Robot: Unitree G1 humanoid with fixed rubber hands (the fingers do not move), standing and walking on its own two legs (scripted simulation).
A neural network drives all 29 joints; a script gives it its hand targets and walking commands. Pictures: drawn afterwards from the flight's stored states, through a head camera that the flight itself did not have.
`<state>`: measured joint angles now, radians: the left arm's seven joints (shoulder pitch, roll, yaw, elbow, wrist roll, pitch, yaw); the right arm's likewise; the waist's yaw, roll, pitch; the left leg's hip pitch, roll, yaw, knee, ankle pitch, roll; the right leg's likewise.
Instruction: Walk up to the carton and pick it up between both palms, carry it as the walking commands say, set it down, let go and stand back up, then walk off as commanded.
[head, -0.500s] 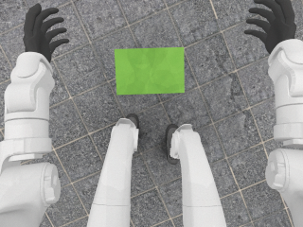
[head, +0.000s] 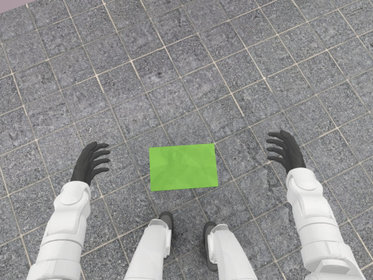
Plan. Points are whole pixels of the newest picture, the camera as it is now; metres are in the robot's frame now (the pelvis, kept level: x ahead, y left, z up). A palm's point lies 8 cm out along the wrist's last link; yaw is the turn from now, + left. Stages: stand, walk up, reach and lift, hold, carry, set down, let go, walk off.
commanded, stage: let go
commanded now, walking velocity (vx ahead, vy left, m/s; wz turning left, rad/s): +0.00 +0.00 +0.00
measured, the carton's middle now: (183, 168) +0.39 +0.02 -0.63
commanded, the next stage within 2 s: stand in 0.86 s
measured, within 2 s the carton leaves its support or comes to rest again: neither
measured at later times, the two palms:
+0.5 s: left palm (51, 246) +0.20 +0.24 -0.01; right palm (327, 239) +0.21 -0.22 -0.02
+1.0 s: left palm (39, 263) +0.17 +0.25 -0.02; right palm (355, 267) +0.17 -0.27 -0.02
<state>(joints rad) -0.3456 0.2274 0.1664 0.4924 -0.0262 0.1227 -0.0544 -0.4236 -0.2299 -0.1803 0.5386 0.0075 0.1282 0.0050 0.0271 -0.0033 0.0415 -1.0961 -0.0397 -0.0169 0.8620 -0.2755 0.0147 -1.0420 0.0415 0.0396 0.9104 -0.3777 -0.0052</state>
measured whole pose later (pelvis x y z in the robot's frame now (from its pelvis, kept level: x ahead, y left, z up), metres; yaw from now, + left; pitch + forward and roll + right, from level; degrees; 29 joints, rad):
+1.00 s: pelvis +0.05 -0.01 +0.06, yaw +0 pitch -4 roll +0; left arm 0.25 0.26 0.04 0.63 0.04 0.06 0.01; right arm 0.23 -0.26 -0.05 0.70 -0.03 0.05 0.01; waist 0.00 -0.01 -0.01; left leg -0.18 -0.03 -0.04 0.50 -0.26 0.01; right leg -0.09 0.04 0.04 0.47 -0.32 -0.02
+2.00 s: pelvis +0.01 +0.02 +0.07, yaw -1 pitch -4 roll +0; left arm 0.29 0.34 0.02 1.03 0.03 -0.02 0.00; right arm 0.24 -0.34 -0.01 1.07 -0.02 -0.02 0.00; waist 0.00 -0.01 -0.05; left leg -0.19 -0.04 -0.01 0.42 -0.17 0.04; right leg -0.12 0.02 0.07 0.42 -0.23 0.01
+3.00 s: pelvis +0.01 +0.01 +0.07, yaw -1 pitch -3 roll +0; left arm 0.18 0.31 0.01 1.12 0.01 0.00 0.02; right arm 0.15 -0.32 0.01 1.13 0.01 0.00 0.00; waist 0.00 0.00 0.03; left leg -0.18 -0.04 -0.03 0.38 -0.15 0.03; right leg -0.11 0.02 0.07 0.38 -0.21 0.01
